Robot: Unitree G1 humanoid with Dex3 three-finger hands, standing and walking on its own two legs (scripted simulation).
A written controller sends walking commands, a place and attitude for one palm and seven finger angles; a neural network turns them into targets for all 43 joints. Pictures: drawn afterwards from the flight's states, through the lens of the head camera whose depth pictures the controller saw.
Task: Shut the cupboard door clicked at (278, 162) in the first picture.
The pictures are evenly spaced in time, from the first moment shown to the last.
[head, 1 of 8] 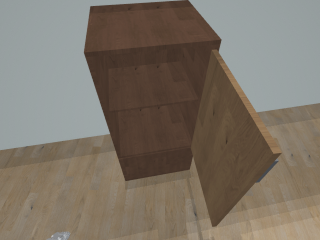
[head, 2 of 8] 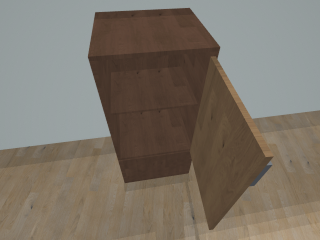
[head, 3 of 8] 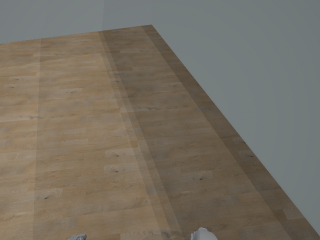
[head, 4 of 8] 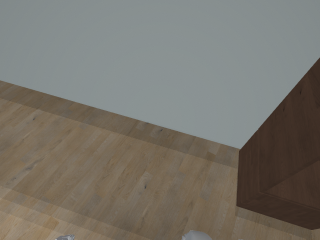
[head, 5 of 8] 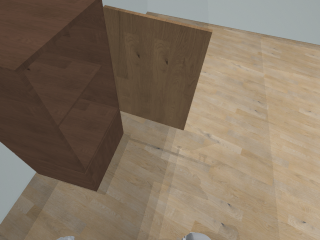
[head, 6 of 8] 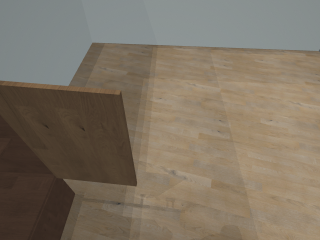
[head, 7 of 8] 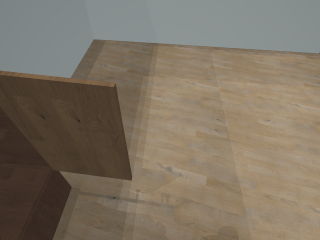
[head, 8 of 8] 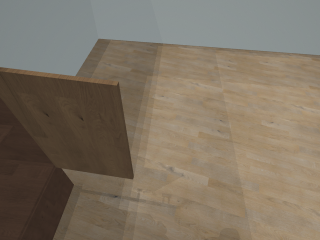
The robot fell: no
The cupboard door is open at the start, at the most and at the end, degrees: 87 87 87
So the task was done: no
